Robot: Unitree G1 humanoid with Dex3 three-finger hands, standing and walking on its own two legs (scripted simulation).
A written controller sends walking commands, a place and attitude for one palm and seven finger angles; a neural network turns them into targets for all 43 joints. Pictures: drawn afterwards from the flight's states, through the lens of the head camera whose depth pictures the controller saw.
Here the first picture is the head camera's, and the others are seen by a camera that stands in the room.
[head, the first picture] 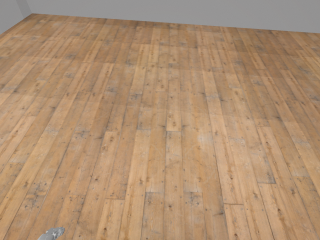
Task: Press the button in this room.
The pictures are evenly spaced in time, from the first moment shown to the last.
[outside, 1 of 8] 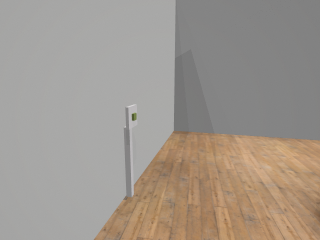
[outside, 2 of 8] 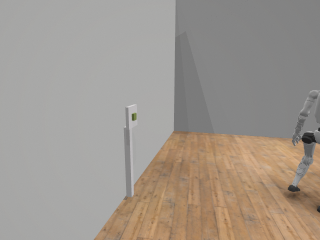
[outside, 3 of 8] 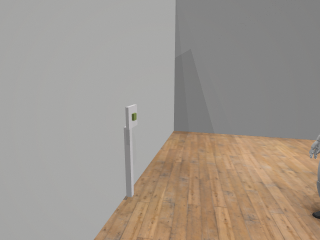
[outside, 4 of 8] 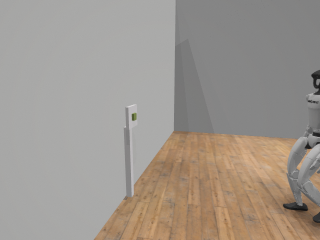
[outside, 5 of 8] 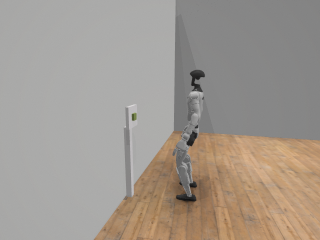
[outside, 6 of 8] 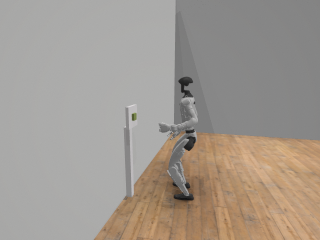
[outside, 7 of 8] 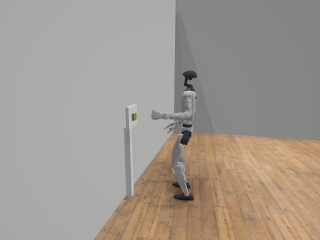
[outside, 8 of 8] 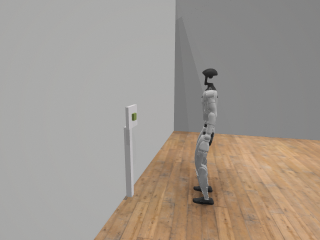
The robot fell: no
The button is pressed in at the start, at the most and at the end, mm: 0 13 0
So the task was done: yes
